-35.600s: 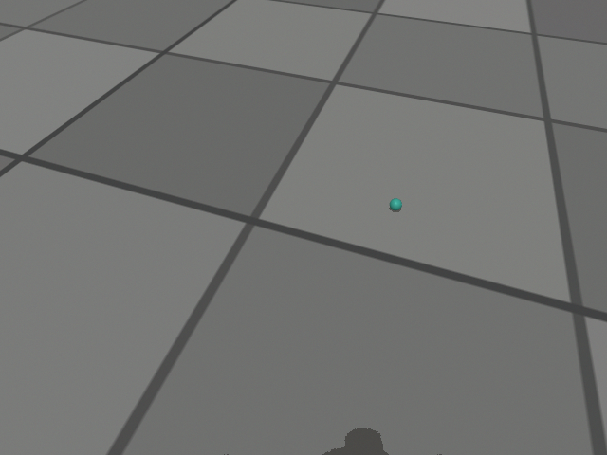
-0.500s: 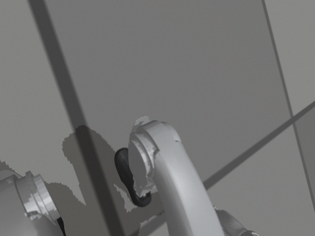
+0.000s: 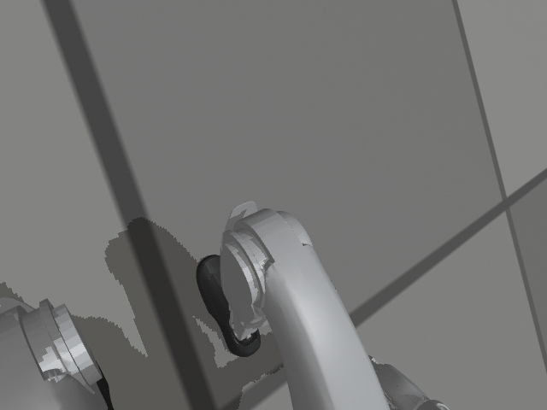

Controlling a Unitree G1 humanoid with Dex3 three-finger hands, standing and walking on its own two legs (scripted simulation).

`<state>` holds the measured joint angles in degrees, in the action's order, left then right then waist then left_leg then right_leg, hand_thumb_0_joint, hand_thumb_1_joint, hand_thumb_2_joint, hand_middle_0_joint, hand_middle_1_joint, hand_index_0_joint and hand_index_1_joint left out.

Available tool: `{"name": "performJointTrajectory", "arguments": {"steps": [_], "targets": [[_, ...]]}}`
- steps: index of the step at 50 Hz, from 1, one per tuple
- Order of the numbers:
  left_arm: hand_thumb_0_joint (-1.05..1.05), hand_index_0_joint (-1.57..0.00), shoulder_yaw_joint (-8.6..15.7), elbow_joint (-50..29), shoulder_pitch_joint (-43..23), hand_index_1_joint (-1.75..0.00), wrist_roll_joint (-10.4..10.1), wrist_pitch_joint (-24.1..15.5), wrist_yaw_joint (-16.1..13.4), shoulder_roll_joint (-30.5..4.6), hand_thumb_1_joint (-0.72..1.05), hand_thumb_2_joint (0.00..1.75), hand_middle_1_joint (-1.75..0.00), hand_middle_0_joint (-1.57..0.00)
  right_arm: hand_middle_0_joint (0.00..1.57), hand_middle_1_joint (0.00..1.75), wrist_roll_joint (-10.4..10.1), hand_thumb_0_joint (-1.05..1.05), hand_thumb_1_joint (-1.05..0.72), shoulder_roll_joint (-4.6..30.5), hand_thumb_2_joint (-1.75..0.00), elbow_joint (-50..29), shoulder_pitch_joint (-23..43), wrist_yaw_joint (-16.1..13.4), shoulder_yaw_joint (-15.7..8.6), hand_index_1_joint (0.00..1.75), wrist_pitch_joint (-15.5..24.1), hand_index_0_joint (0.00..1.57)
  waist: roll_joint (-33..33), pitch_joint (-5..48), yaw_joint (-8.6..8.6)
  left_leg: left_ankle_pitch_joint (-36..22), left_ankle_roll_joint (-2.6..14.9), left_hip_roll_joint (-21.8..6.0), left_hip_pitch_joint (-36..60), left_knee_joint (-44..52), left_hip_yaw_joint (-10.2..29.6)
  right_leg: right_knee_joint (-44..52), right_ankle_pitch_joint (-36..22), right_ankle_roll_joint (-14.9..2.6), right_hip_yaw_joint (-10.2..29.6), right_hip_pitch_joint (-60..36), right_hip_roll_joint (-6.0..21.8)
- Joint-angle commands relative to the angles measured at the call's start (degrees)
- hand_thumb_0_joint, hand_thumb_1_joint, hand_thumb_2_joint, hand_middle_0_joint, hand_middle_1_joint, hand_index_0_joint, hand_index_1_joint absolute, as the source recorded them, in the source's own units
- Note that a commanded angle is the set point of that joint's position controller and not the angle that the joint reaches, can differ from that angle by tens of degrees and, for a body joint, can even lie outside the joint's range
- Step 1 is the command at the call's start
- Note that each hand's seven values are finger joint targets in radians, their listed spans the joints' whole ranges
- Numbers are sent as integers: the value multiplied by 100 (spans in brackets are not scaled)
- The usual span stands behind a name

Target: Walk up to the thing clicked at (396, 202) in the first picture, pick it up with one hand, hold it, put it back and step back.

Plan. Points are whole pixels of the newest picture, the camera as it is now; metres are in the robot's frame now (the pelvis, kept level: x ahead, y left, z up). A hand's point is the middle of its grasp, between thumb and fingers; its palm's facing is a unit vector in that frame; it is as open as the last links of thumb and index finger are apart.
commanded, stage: open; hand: left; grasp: from above
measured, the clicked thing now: out of the picture +0.51 +0.34 -0.29
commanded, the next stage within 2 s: withdraw in 0.26 s
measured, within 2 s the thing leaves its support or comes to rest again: neither
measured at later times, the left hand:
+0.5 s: hand out of the picture +0.49 +0.33 -0.25, palm faces -0.42 -0.15 -0.90, open 13.8 cm
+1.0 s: hand out of the picture +0.46 +0.35 -0.09, palm faces -0.52 -0.14 -0.84, open 13.9 cm
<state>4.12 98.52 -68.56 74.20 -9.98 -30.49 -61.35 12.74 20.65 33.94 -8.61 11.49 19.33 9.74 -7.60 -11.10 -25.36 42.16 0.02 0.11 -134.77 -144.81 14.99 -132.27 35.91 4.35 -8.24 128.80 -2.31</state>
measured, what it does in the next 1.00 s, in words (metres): stands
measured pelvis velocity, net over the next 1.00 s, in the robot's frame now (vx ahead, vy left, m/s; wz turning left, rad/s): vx -0.01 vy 0.00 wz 0.11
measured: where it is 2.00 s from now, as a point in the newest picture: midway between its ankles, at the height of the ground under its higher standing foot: (173, 368)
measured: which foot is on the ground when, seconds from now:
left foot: down 0.00-1.00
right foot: down 0.00-1.00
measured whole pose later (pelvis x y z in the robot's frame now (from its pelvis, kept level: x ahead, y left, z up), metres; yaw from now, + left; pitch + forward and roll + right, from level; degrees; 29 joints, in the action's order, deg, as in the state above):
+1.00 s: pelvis -0.01 +0.00 +0.05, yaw +7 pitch +34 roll -11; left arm -3.3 73.9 -64.1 63.8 -3.1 -1.8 -47.0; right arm 5.9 20.1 31.6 -9.2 7.4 8.8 -2.5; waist 1.8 -0.8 -16.2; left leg 37.9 0.6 1.1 -129.5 -132.8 8.9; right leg -124.9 35.2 2.6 -4.2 124.4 0.8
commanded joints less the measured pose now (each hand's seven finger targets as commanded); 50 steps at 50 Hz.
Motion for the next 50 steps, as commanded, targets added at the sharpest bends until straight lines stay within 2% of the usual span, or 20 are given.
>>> {"name": "performJointTrajectory", "arguments": {"steps": [1,3,6,7,9,10,14,16,18,22,26,27,28,29,31,34,41,43,48,50], "targets": [[0,-16,3,-519,-1451,-95,-32,1,-223,-1079,-39,86,-98,-14,20,30,-1,0,-90,1954,-90,137,-1196,-79,-612,30,-35,20,3276,3498,-438,-1446,-27,-257,2807,1583,-539,988,-1370,-572,-730,-2075,-167],[0,-16,61,-926,-1650,-96,-3,-7,-216,-1206,-40,87,-98,-14,20,30,1,0,-89,1953,-90,153,-1220,-83,-640,30,-34,20,3460,3865,-362,-1653,-44,-275,3084,1555,-529,969,-1521,-567,-726,-2119,-162],[0,-14,59,-714,-1473,-98,-59,-6,-190,-1082,-42,88,-101,-12,20,30,26,0,-90,1923,-90,216,-1228,-52,-561,30,-28,20,3464,3780,-432,-1828,-84,-295,3156,1539,-471,935,-1603,-577,-765,-2044,-124],[0,-13,-53,-546,-1325,-100,-65,11,-160,-957,-42,89,-102,-11,20,30,23,0,-90,1893,-90,177,-1224,-49,-572,30,-29,20,3362,3693,-491,-1736,-50,-286,3096,1560,-501,952,-1576,-548,-758,-2120,-162],[0,-11,-62,-562,-1387,-101,-86,10,-129,-1017,-43,89,-104,-9,20,30,20,0,-89,1886,-90,165,-1178,-53,-525,30,-31,20,3235,3575,-485,-1602,-25,-269,2906,1535,-507,1020,-1495,-548,-746,-2124,-152],[0,-11,38,-939,-1536,-102,-80,-13,-139,-1165,-45,91,-104,-8,20,30,25,0,-89,1889,-90,204,-1213,-53,-515,30,-47,20,3465,3837,-432,-1788,-65,-294,3122,1585,-472,985,-1615,-550,-748,-2169,-132],[0,-9,13,-878,-1411,-104,-86,-2,-138,-1115,-45,92,-107,-7,20,30,10,0,-89,1906,-90,200,-1208,-53,-554,30,-76,20,3590,3916,-381,-1909,-90,-305,3281,1598,-454,930,-1672,-562,-766,-2132,-140],[0,-9,-100,-547,-1296,-105,-115,9,-150,-1007,-46,94,-107,-7,20,30,8,0,-89,1913,-90,128,-1148,-75,-570,30,-83,20,3303,3633,-427,-1554,-39,-272,2941,1623,-504,984,-1449,-568,-753,-2161,-188],[0,-9,85,-969,-1536,-104,-71,-3,-191,-1247,-46,93,-107,-7,20,30,12,0,-89,1919,-90,187,-1199,-77,-556,30,-94,20,3607,3944,-316,-1814,-77,-286,3183,1623,-479,954,-1621,-582,-747,-2174,-141],[0,-8,191,-1033,-1606,-101,-69,53,-224,-1361,-54,99,-102,-7,20,30,5,0,-91,1917,-90,156,-1255,-58,-574,30,-57,20,3518,3906,-391,-1806,-32,-274,3100,1557,-551,1001,-1664,-561,-708,-2244,-160],[0,-7,316,-1725,-1777,-101,-55,158,-168,-1454,-55,100,-101,-8,20,30,-33,0,-92,1914,-91,139,-1262,-48,-768,30,-82,20,4133,4632,-143,-2000,-101,-275,3599,1675,-589,971,-1736,-618,-684,-2260,-148],[0,-7,202,-1636,-1580,-101,-104,222,-84,-1211,-56,100,-100,-7,20,30,-69,0,-92,1865,-91,83,-1220,-25,-812,30,-80,20,4101,4611,-96,-1973,-107,-258,3642,1727,-589,947,-1670,-644,-666,-2154,-145],[0,-7,327,-1894,-1596,-101,-126,291,-16,-1326,-56,101,-101,-7,20,30,-83,0,-92,1819,-91,164,-1310,-5,-863,30,-111,20,4184,4758,-60,-2015,-81,-251,3613,1746,-656,986,-1739,-618,-622,-2308,-155],[0,-7,448,-2353,-1670,-100,-136,331,53,-1411,-56,100,-100,-7,20,30,-121,0,-92,1858,-91,140,-1325,10,-977,30,-134,20,4394,5016,106,-2086,-118,-229,3738,1764,-676,956,-1706,-665,-598,-2145,-114],[0,-6,248,-3133,-1707,-101,-322,437,280,-1023,-57,101,-100,-7,20,30,-240,0,-92,1697,-91,-73,-1175,61,-1060,30,-200,20,4665,5658,337,-2365,-124,-205,4016,1877,-743,929,-1842,-705,-539,-2171,-112],[0,-7,163,-3089,-1114,-100,-414,698,737,-681,-55,100,-99,-8,20,30,-378,0,-91,1632,-91,32,-1306,122,-1299,30,-398,20,4192,5521,508,-2413,-32,-131,3507,1860,-936,1089,-1947,-694,-419,-2236,-135],[0,-7,-471,-3038,-928,-100,-886,974,2123,575,-54,102,-99,-9,20,30,-602,0,-91,1572,-91,-100,-1612,-80,-1637,30,-1046,20,2717,4517,352,-1664,48,2,2987,2490,-859,1659,-1262,-765,-295,-2158,-19],[0,-8,-615,-3054,-914,-101,-990,921,2476,732,-52,102,-99,-9,20,30,-657,0,-90,1532,-90,-121,-1607,-212,-1660,30,-1189,20,2422,4376,349,-1446,86,53,2807,2591,-914,1818,-1043,-762,-229,-2310,-2],[0,-13,-654,-3374,-1416,-96,-1051,508,2828,633,-46,97,-95,-14,20,30,-680,0,-90,1400,-90,-156,-1523,-583,-1589,30,-1342,20,1979,4187,236,-1085,117,117,2637,2511,-941,2031,-644,-755,-135,-2210,56],[0,-15,-513,-3409,-1496,-94,-960,253,2769,305,-44,95,-93,-16,20,30,-654,0,-90,1331,-90,-163,-1410,-702,-1533,30,-1363,20,1819,4277,337,-1005,151,140,2526,2359,-1040,2062,-518,-740,-66,-2288,62]]}}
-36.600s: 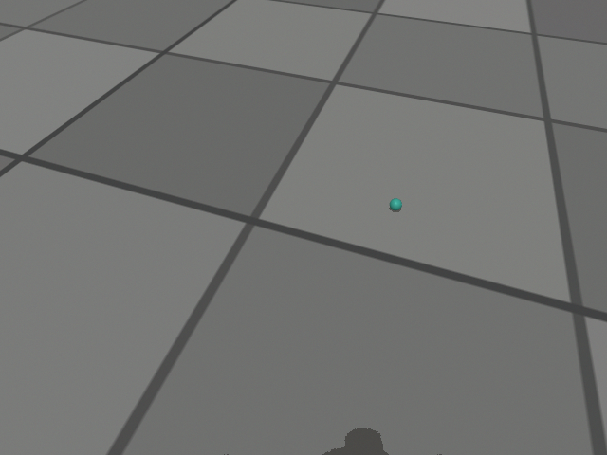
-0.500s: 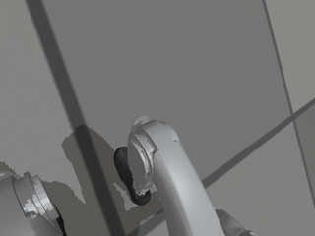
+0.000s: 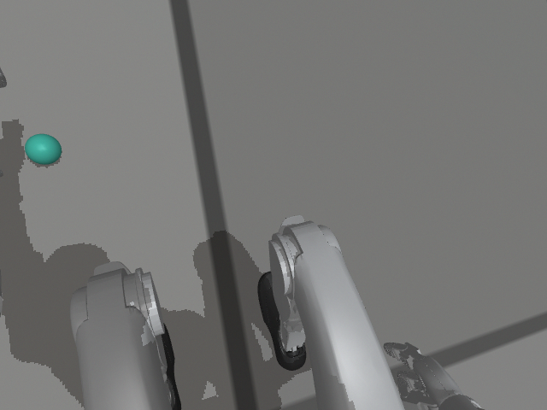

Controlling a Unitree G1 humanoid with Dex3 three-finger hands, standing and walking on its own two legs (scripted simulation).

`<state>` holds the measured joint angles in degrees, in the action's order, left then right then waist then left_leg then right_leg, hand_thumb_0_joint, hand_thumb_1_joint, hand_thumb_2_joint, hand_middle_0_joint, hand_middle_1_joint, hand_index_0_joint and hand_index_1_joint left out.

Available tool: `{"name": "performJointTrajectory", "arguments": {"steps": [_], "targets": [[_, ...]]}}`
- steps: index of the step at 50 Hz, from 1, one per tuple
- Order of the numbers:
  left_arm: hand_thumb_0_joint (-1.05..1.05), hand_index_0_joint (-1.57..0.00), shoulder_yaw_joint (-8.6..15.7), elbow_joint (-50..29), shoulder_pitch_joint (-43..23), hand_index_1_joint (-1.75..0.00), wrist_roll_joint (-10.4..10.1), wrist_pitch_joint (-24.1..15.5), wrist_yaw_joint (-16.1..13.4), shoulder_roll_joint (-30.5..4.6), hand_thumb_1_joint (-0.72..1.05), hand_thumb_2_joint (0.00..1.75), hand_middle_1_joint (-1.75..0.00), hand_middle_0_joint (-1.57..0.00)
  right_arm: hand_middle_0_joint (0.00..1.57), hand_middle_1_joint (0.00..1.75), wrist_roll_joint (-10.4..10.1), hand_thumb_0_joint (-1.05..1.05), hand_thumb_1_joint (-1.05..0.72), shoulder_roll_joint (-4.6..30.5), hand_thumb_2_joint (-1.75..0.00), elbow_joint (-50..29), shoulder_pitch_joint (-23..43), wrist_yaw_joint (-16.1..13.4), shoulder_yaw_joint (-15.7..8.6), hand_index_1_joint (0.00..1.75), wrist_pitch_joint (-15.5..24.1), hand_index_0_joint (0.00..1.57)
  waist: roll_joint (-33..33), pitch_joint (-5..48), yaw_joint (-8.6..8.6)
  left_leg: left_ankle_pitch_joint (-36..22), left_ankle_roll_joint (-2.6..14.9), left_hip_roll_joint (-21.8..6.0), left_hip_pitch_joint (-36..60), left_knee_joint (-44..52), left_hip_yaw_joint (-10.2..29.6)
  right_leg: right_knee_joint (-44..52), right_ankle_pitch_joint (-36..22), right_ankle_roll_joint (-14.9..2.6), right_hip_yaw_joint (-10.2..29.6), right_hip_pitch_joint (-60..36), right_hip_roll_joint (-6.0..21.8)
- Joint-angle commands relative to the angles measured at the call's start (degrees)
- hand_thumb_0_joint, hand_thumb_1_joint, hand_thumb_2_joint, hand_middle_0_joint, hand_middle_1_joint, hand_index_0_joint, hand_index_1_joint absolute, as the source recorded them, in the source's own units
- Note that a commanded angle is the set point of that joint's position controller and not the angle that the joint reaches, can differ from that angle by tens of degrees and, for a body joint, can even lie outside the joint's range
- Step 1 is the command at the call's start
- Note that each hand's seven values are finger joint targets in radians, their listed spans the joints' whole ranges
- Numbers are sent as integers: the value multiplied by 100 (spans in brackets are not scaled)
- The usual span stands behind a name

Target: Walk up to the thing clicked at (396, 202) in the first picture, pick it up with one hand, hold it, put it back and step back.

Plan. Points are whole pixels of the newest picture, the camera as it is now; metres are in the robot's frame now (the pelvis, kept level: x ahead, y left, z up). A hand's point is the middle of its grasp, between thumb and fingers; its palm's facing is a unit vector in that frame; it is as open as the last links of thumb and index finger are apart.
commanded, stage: withdraw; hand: left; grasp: from above
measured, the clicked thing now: (43, 149) +0.55 +0.28 -0.33
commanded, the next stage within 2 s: home in 0.30 s
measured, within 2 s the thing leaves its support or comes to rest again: neither
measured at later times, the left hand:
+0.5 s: hand out of the picture +0.56 +0.32 -0.16, palm faces -0.36 -0.05 -0.93, open 13.4 cm
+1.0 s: hand out of the picture +0.36 +0.30 +0.00, palm faces -0.26 -0.63 -0.73, open 7.7 cm
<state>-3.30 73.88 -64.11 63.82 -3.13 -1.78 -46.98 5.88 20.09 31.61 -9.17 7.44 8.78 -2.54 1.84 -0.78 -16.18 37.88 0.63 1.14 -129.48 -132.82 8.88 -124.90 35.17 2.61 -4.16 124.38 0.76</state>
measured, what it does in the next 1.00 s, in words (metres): rises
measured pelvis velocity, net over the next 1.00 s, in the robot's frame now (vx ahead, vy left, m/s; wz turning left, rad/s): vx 0.01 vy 0.01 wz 0.08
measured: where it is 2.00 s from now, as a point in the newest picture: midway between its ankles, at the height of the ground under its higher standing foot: (226, 363)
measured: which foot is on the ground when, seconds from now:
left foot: down 0.00-1.00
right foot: down 0.00-1.00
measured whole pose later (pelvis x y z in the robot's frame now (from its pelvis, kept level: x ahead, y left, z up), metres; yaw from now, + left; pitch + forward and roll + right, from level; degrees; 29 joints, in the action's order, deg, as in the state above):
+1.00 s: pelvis +0.01 +0.01 +0.11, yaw +4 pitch +34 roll -8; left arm 1.1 31.9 -24.6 29.2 6.3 1.1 -32.1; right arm -0.4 17.6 32.8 -5.5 1.8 -0.5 -3.6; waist 2.2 10.2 -4.1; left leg 37.4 1.3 0.9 -109.6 -113.2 5.3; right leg -107.3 35.1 3.4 -2.0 105.9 2.1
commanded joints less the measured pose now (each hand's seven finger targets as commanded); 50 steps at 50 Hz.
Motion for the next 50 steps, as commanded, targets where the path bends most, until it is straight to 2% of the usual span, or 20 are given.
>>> {"name": "performJointTrajectory", "arguments": {"steps": [1,6,8,10,14,17,19,20,21,22,24,28,31,34,35,37,40,42,46,50], "targets": [[0,-16,288,-899,-2064,-93,139,-570,-182,-1289,-43,94,-93,-17,20,30,60,0,-90,1345,-90,76,-1332,-325,-421,30,-135,20,931,3327,-571,-554,92,20,1956,1113,-456,1264,-431,-536,-463,-1868,-255],[0,-12,406,-482,-2448,-96,671,-1030,-998,-1675,-47,96,-95,-13,20,30,182,0,-90,1312,-90,134,-1091,-411,-220,30,-122,20,1788,3675,-457,-387,36,8,2289,1081,-487,949,-329,-537,-472,-1474,-286],[0,-10,453,-224,-2653,-97,810,-1019,-1353,-1683,-49,97,-97,-10,20,30,215,0,-90,1365,-90,169,-1098,-402,-210,30,-69,20,2140,3600,-530,-314,-8,-3,2586,1219,-363,778,-394,-538,-598,-1129,-267],[0,-12,508,-262,-3079,-96,940,-950,-1643,-1799,-49,97,-96,-12,20,30,241,0,-90,1355,-90,220,-1131,-382,-209,30,-21,20,2592,4027,-547,-467,-29,-61,3014,1277,-350,599,-657,-524,-626,-1112,-274],[0,-11,611,-19,-3321,-96,1056,-667,-1970,-1973,-50,97,-96,-12,20,30,274,0,-90,1457,-90,263,-1224,-372,-254,30,77,20,2808,4227,-661,-750,-29,-78,3063,1139,-390,462,-950,-521,-660,-1055,-258],[0,-17,765,-189,-3434,-91,1056,-391,-1972,-2204,-44,93,-90,-17,20,30,221,0,-91,1478,-90,173,-1357,-337,-300,30,109,20,2962,4897,-559,-1201,-8,-73,3217,1041,-482,406,-1304,-516,-595,-1341,-237],[0,-22,803,130,-2948,-81,989,-193,-1826,-2154,-35,93,-81,-25,20,30,178,0,-88,1506,-89,210,-1481,-306,-330,30,95,20,2791,4616,-538,-1415,-20,-71,3156,1052,-459,426,-1375,-529,-608,-1240,-211],[0,-21,781,258,-2642,-87,912,-114,-1701,-2020,-38,88,-88,-21,20,30,169,0,-90,1521,-90,186,-1522,-305,-350,30,80,20,2628,4465,-508,-1421,-29,-53,3066,1077,-428,460,-1324,-549,-631,-1171,-203],[0,-23,684,124,-2609,-79,873,-67,-1555,-1960,-30,96,-80,-26,20,30,165,0,-88,1462,-89,180,-1547,-292,-313,30,46,20,2615,4488,-550,-1492,-23,-68,2982,1064,-434,472,-1374,-555,-635,-1320,-233],[0,-22,692,108,-2382,-87,786,1,-1381,-1917,-36,88,-87,-21,20,30,144,0,-90,1435,-90,152,-1577,-285,-348,30,11,20,2448,4480,-451,-1514,1,-49,2967,1068,-457,561,-1363,-561,-594,-1416,-240],[0,-22,685,-18,-2066,-71,684,72,-1008,-1912,-21,89,-71,-24,20,30,119,0,-88,1465,-89,111,-1694,-277,-413,30,-85,20,2110,4277,-422,-1531,36,-13,2570,1041,-528,714,-1345,-560,-563,-1732,-237],[0,-20,932,-1005,-1239,-51,191,6,-306,-1954,7,82,-50,-21,20,30,58,0,-89,1556,-90,-70,-1805,-268,-555,30,-230,20,1943,4413,-83,-1906,-36,17,2820,1186,-509,900,-1512,-617,-540,-2106,-191],[0,-17,1279,-2384,-489,-33,-333,-101,132,-1926,31,74,-33,-18,20,30,-62,0,-90,1590,-90,-245,-1851,-267,-833,30,-344,20,2344,5224,334,-2215,-134,75,3620,1518,-409,1001,-1628,-698,-501,-2312,-133],[0,-18,1662,-4217,-9,-28,-1191,-160,369,-1833,55,80,-27,-18,20,30,-240,0,-90,1428,-90,-402,-1586,-307,-1057,30,-429,20,2654,6299,801,-2299,-134,69,4560,1909,-379,1143,-1548,-695,-316,-2394,-97],[0,-19,1801,-4353,265,-29,-1508,-105,384,-1673,63,87,-29,-19,20,30,-298,0,-90,1352,-90,-344,-1515,-343,-1104,30,-453,20,2408,6122,792,-2165,-98,63,4607,2022,-324,1264,-1467,-649,-271,-2306,-87],[0,-20,1699,-4821,594,-30,-2026,-27,317,-1134,79,90,-30,-20,20,30,-391,0,-90,1153,-90,-301,-1328,-426,-1170,30,-450,20,2001,5705,695,-1681,3,57,4413,2301,-285,1529,-1248,-583,-221,-2283,-98],[0,-20,1448,-4996,1253,-30,-2466,125,136,-497,90,90,-30,-20,20,30,-477,0,-90,999,-90,-191,-1075,-519,-1301,30,-386,20,1466,4905,683,-572,75,-2,4198,2874,-166,2012,-579,-535,-176,-2221,-102],[0,-20,1037,-4943,1731,-30,-2717,303,121,64,90,90,-30,-20,20,30,-507,0,-90,950,-90,-147,-952,-538,-1362,30,-319,20,1417,4503,678,-89,65,-86,4424,3296,-75,2232,-331,-496,-177,-2246,-115],[0,-20,618,-5317,2161,-30,-3402,662,135,660,90,90,-30,-20,20,30,-607,0,-90,857,-90,-140,-726,-597,-1384,30,-71,20,1397,4365,722,65,42,-180,5058,3994,20,2663,-439,-392,-169,-2794,-97],[0,-20,665,-5675,2839,-30,-3938,934,43,845,90,91,-30,-20,20,30,-698,0,-90,737,-90,-252,-465,-734,-1336,30,181,20,1052,4184,821,18,31,-185,5571,4539,46,3243,-514,-359,-137,-3490,-83]]}}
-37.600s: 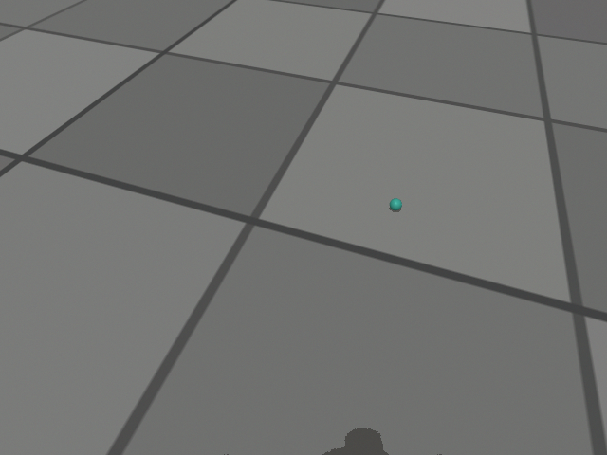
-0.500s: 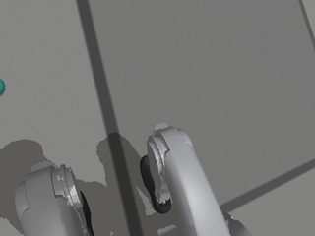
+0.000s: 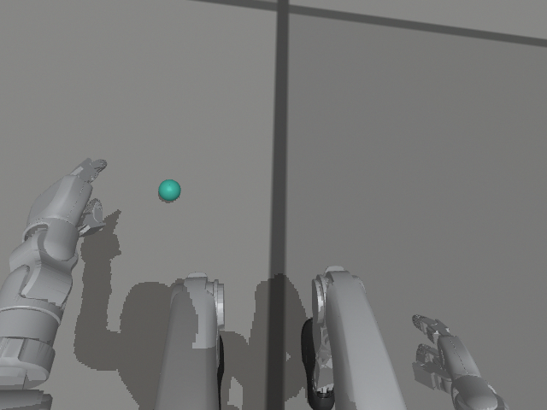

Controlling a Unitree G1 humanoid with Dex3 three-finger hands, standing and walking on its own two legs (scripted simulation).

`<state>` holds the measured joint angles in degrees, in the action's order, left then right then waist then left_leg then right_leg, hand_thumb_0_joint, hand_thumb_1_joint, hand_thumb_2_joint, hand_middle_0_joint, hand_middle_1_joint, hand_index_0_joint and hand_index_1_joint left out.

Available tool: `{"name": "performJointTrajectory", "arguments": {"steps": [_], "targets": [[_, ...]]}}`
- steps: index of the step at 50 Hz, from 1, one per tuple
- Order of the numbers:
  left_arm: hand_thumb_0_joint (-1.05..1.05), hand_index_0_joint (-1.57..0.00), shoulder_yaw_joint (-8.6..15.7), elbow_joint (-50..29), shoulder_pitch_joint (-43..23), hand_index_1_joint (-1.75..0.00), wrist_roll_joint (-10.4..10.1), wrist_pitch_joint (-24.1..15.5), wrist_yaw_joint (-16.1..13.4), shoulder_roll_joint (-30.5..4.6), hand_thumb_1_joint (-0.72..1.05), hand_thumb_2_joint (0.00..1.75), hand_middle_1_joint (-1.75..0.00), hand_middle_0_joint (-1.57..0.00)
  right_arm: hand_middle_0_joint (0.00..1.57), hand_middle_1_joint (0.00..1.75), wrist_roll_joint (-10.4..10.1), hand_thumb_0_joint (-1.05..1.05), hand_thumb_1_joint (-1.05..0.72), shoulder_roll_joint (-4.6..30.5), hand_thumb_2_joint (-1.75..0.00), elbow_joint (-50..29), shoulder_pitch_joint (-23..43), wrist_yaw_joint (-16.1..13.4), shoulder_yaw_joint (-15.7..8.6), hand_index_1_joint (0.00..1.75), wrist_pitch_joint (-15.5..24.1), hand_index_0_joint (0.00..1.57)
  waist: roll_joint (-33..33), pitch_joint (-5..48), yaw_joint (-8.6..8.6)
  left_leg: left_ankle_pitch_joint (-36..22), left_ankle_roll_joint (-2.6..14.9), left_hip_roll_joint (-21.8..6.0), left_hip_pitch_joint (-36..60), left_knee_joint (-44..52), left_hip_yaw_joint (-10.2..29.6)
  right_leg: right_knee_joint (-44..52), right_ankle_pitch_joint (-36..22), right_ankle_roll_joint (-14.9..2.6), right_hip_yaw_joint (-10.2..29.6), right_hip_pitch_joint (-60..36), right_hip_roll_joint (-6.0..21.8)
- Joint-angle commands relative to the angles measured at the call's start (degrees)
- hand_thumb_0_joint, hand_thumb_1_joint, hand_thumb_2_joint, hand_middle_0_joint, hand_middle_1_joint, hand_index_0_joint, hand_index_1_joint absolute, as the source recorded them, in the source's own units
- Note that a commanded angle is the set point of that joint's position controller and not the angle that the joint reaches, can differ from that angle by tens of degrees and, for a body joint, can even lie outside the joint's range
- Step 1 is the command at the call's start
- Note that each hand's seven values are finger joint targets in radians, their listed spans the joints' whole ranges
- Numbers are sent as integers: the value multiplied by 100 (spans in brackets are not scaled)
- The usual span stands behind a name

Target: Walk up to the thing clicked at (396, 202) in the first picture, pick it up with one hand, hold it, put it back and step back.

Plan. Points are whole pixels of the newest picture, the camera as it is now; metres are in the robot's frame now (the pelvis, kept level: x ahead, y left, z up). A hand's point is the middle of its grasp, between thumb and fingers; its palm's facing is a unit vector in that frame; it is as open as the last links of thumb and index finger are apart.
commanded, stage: home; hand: left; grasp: from above
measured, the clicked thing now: (169, 190) +0.57 +0.23 -0.44
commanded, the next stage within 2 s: none
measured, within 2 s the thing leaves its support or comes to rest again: neither
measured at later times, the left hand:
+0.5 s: hand (94, 279) +0.27 +0.18 +0.10, palm faces +0.07 -0.96 -0.26, open 7.4 cm
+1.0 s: hand (13, 363) +0.22 +0.18 +0.20, palm faces +0.14 -0.97 -0.20, open 7.4 cm
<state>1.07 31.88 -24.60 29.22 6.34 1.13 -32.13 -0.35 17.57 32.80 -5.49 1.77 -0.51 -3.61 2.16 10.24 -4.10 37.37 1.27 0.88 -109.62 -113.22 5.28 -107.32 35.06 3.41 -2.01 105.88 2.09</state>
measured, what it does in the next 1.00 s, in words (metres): rises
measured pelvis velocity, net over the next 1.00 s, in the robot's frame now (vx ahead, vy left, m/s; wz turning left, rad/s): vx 0.08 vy -0.01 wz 0.09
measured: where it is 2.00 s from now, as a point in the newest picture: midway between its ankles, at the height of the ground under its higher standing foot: (264, 388)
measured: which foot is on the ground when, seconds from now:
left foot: down 0.00-1.00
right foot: down 0.00-1.00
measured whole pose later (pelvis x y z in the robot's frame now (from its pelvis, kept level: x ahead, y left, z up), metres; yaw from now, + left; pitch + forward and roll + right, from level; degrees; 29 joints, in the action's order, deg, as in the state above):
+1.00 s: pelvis +0.08 -0.01 +0.24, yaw +5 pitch +9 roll -3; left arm 1.4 -7.2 28.9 -3.3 27.2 -1.0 -12.9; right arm -0.8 12.5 29.6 -15.1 -10.6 2.5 13.4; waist 2.7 9.3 -1.5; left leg 28.3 -0.4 -1.1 -39.2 -58.0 3.9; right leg -53.6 26.0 1.8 -3.0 37.0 1.4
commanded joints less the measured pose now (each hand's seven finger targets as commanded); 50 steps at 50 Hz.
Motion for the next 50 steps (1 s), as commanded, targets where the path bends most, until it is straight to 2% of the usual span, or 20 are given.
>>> {"name": "performJointTrajectory", "arguments": {"steps": [1,4,6,7,8,9,10,11,12,15,17,21,22,26,28,33,37,43,46,50], "targets": [[0,-20,317,-1516,-910,-30,-599,56,-299,-625,90,90,-30,-20,20,30,-97,0,-90,944,-90,-381,-746,-206,-386,30,345,20,981,3022,-318,-45,-50,-148,3729,2696,415,1586,-562,-439,-321,-1780,-200],[0,-20,542,-1701,-466,-31,-955,232,-501,-547,90,91,-31,-20,20,30,-166,0,-90,790,-90,-455,-526,-321,-310,30,503,20,837,3013,-201,-388,-59,-124,4102,2947,261,1997,-677,-463,-234,-2389,-197],[0,-20,536,-1893,-184,-31,-1203,318,-599,-296,90,91,-31,-20,20,30,-193,0,-90,664,-90,-516,-421,-387,-255,30,605,20,765,2840,-214,-579,-49,-96,4157,3111,107,2338,-738,-479,-148,-2806,-202],[0,-20,446,-1734,158,-31,-1331,390,-619,-89,90,91,-30,-20,20,30,-196,0,-90,605,-90,-493,-369,-418,-223,30,656,20,662,2613,-241,-633,-35,-74,4119,3198,64,2524,-766,-474,-98,-2997,-194],[0,-20,491,-1704,530,-30,-1467,464,-653,-34,90,90,-30,-20,20,30,-209,0,-90,559,-90,-551,-353,-438,-191,30,699,20,545,2493,-166,-661,-26,-70,4190,3309,23,2712,-765,-474,-66,-3298,-201],[0,-20,492,-1636,759,-30,-1607,535,-667,63,90,90,-30,-20,20,30,-202,0,-90,518,-90,-541,-325,-454,-180,30,730,20,398,2348,-206,-687,-3,-60,4177,3418,-1,2898,-790,-462,-29,-3502,-198],[0,-20,454,-1777,979,-30,-1712,590,-663,176,90,90,-30,-20,20,30,-205,0,-90,489,-90,-605,-318,-475,-168,30,762,20,364,2294,-184,-717,-9,-58,4312,3564,-27,3090,-791,-464,4,-3718,-204],[0,-20,561,-1963,1104,-30,-1869,673,-670,118,90,90,-30,-20,20,30,-212,0,-90,474,-90,-626,-310,-496,-176,30,791,20,422,2363,-108,-821,-15,-65,4534,3698,-69,3264,-870,-465,52,-3986,-204],[0,-20,523,-2277,1155,-30,-2026,733,-655,193,90,90,-30,-20,20,30,-209,0,-90,471,-90,-670,-310,-522,-188,30,822,20,516,2477,-155,-914,-26,-77,4790,3848,-58,3415,-963,-453,55,-4190,-208],[0,-20,567,-2565,1925,-30,-2446,979,-684,460,90,90,-30,-20,20,30,-238,0,-90,370,-90,-731,-327,-612,-125,30,928,20,226,2377,-132,-1242,-17,-83,5189,4184,-80,3873,-1264,-425,70,-4923,-237],[0,-20,566,-2820,2100,-30,-2650,1063,-704,609,90,90,-30,-20,20,30,-240,0,-90,317,-90,-715,-377,-695,-81,30,1014,20,199,2307,-157,-1453,-21,-103,5478,4403,-83,4108,-1442,-420,57,-5191,-259],[0,-20,607,-3166,2571,-30,-2988,1171,-690,892,90,90,-30,-20,20,30,-237,0,-90,220,-90,-723,-506,-905,-7,30,1210,20,226,1764,-154,-1285,-11,-119,5853,4930,-92,4675,-1337,-402,66,-5627,-251],[0,-20,657,-3262,2695,-30,-3062,1193,-685,921,90,90,-30,-20,20,30,-236,0,-90,202,-90,-740,-520,-950,12,30,1255,20,224,1653,-99,-1215,-14,-114,5960,5082,-82,4822,-1281,-397,73,-5737,-244],[0,-20,618,-3686,3404,-30,-3216,1354,-643,1130,90,90,-30,-20,20,30,-205,0,-90,202,-90,-838,-671,-1096,17,30,1398,20,290,1313,-61,-1412,-44,-124,6543,5594,-106,5298,-1447,-386,24,-6175,-275],[0,-20,614,-3944,3851,-30,-3289,1450,-614,1195,90,90,-30,-20,20,30,-186,0,-90,192,-90,-915,-720,-1140,22,30,1459,20,336,1071,52,-1375,-60,-107,6727,5885,-108,5542,-1439,-373,-15,-6419,-280],[0,-20,461,-4665,4654,-30,-3311,1654,-531,1306,90,90,-30,-20,20,30,-154,0,-90,135,-90,-1089,-796,-1247,12,30,1609,20,236,805,71,-1740,-56,-64,7125,6243,-228,6028,-1678,-356,-101,-6923,-329],[0,-20,417,-4836,5184,-30,-3276,1780,-451,1404,90,90,-30,-20,20,30,-123,0,-90,122,-90,-1197,-759,-1299,15,30,1716,20,-31,363,112,-1794,-34,-67,7242,6440,-227,6232,-1654,-343,-181,-7017,-354],[0,-20,362,-5069,5215,-30,-3249,1812,-292,1395,90,90,-30,-20,20,30,-68,0,-90,176,-90,-1188,-757,-1319,-48,30,1907,20,-49,273,70,-2121,-29,-54,7483,6514,-300,6252,-1896,-332,-259,-7092,-350],[0,-20,339,-4912,5042,-30,-3188,1788,-253,1393,90,90,-30,-20,20,30,-44,0,-90,198,-90,-1172,-708,-1318,-40,30,1983,20,-117,6,50,-1819,-25,-62,7428,6592,-264,6287,-1626,-323,-264,-6965,-338],[0,-20,407,-5056,4978,-30,-3171,1738,-228,1340,90,90,-30,-20,20,30,-14,0,-90,203,-90,-1138,-671,-1299,-48,30,2081,20,125,209,120,-1779,-68,-86,7518,6646,-189,6200,-1583,-337,-277,-7017,-333]]}}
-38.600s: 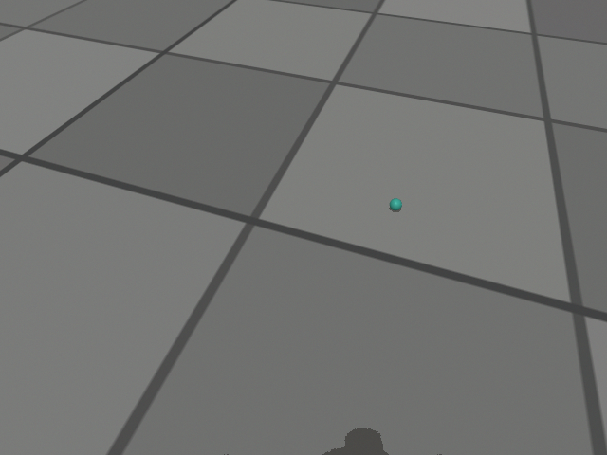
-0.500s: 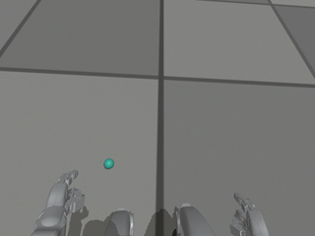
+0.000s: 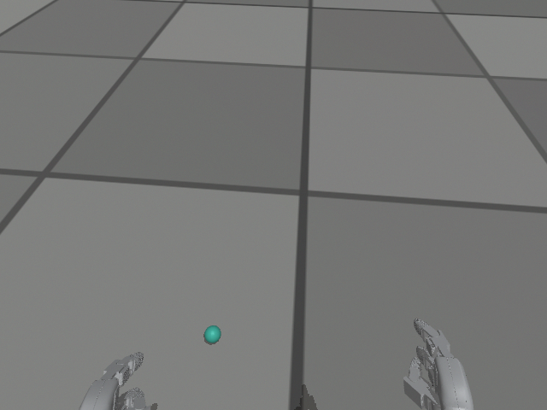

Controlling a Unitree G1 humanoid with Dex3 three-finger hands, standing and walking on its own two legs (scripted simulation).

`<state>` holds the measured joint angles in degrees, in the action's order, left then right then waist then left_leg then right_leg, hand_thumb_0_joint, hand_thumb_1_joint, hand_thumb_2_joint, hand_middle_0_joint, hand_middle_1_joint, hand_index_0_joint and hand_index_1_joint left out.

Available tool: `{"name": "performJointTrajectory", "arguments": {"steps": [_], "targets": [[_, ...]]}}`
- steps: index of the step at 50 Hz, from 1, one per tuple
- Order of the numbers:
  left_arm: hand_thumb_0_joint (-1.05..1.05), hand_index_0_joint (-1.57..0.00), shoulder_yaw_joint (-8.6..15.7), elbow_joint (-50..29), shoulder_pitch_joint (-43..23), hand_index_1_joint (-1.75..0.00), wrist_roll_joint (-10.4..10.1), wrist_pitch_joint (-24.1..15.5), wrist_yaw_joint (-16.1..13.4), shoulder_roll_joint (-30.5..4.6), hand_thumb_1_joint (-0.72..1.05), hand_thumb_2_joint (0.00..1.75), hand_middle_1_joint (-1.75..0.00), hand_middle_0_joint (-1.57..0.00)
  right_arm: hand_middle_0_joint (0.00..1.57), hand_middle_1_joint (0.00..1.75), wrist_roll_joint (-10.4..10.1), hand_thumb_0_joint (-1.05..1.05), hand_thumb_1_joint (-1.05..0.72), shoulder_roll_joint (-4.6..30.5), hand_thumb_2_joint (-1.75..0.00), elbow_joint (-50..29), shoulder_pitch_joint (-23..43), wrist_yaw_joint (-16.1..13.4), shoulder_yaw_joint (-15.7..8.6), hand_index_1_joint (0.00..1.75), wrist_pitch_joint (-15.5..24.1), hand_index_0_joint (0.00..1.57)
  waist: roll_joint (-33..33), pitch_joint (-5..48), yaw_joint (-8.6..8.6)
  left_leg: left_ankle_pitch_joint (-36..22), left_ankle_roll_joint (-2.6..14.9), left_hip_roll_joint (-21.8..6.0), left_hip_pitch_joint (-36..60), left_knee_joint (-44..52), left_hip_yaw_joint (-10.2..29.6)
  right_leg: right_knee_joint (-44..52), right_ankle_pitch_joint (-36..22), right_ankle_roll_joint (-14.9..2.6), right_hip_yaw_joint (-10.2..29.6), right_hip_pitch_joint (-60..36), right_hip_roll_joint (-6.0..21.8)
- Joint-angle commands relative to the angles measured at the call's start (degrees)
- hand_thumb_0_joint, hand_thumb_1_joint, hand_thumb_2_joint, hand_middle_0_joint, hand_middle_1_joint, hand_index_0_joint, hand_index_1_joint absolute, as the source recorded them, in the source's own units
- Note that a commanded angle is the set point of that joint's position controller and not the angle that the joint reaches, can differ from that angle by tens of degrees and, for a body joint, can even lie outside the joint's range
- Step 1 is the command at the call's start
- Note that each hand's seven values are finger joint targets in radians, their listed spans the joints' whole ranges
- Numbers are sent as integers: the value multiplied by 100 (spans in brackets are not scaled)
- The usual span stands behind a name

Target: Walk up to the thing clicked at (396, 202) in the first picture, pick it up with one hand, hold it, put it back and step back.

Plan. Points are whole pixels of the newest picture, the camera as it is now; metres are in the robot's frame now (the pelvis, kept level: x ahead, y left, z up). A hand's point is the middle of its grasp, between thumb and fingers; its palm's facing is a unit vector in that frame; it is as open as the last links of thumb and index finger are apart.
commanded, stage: home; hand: left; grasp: from above
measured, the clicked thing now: (212, 334) +0.50 +0.20 -0.69
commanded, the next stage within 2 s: stand in 1.82 s
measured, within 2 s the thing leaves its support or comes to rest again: neither
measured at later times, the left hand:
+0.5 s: hand (152, 401) +0.17 +0.18 -0.05, palm faces +0.04 -0.98 -0.20, open 7.4 cm
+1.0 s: hand (153, 402) +0.17 +0.17 -0.05, palm faces +0.04 -0.98 -0.20, open 7.4 cm
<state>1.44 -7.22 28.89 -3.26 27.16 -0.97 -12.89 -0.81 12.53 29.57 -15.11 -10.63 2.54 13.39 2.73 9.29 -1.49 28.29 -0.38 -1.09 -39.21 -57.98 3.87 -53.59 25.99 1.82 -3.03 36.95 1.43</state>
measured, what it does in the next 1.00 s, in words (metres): stands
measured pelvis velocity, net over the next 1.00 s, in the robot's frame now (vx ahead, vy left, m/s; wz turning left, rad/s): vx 0.01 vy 0.00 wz -0.01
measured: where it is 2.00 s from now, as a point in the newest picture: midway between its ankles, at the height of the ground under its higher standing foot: outside the picture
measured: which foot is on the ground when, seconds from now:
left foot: down 0.00-1.00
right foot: down 0.00-1.00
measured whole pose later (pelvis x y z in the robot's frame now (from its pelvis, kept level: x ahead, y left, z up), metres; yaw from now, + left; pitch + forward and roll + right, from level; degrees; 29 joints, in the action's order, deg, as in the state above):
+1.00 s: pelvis +0.01 +0.00 +0.00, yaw +0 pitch +10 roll -3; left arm 1.5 -7.1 28.0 -3.1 26.8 -0.8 -12.9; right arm -0.5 12.7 31.3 -16.0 -10.2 1.9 13.6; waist 2.7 9.0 -1.8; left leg 29.2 -0.7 -1.5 -38.6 -58.3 3.7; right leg -54.1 26.9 1.6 -2.8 36.7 1.0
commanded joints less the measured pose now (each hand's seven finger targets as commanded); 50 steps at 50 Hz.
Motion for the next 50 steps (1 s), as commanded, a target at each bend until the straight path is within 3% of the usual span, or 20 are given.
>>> {"name": "performJointTrajectory", "arguments": {"steps": [1,3,8,13,34,42,47,50], "targets": [[0,-20,400,-1196,-296,-30,90,-342,-26,-599,90,90,-30,-20,20,30,36,0,-90,699,-90,-811,287,-55,-364,30,397,20,109,347,-96,-992,89,114,505,1089,-75,804,-767,-179,-175,-174,-261],[0,-20,395,-1238,-275,-30,73,-351,-32,-602,90,90,-30,-20,20,30,42,0,-90,700,-90,-785,281,-48,-362,30,410,20,125,568,-106,-1235,84,132,613,1021,-105,788,-979,-177,-158,-314,-266],[0,-20,368,-1110,-135,-30,107,-342,-57,-588,90,90,-30,-20,20,30,62,0,-90,709,-90,-744,291,-36,-355,30,391,20,166,540,-59,-1557,53,128,605,993,-95,713,-1225,-197,-172,-382,-278],[0,-20,339,-1058,-154,-30,77,-348,-69,-539,90,90,-30,-20,20,30,43,0,-90,721,-90,-743,314,-26,-356,30,372,20,10,388,-51,-1324,62,101,510,1073,-39,749,-1018,-188,-204,-293,-295],[0,-20,401,-1093,-162,-30,77,-368,-53,-572,90,90,-30,-20,20,30,51,0,-90,716,-90,-740,253,-31,-389,30,368,20,13,482,-80,-1280,85,113,521,969,-145,793,-1054,-166,-115,-337,-262],[0,-20,362,-1051,-184,-30,74,-351,-41,-564,90,90,-30,-20,20,30,47,0,-90,718,-90,-711,261,-36,-397,30,363,20,-49,480,-99,-1586,77,95,556,926,-137,731,-1293,-167,-132,-406,-258],[0,-20,376,-1032,-224,-30,63,-339,-31,-586,90,90,-30,-20,20,30,37,0,-90,747,-90,-713,284,-28,-410,30,347,20,-71,395,-95,-1168,96,94,482,1008,-103,810,-937,-161,-126,-320,-258],[0,-20,361,-1119,-211,-30,70,-321,-33,-584,90,90,-30,-20,20,30,28,0,-90,717,-90,-771,312,-34,-394,30,360,20,-37,387,-66,-1259,87,89,503,996,-124,787,-998,-162,-138,-296,-264]]}}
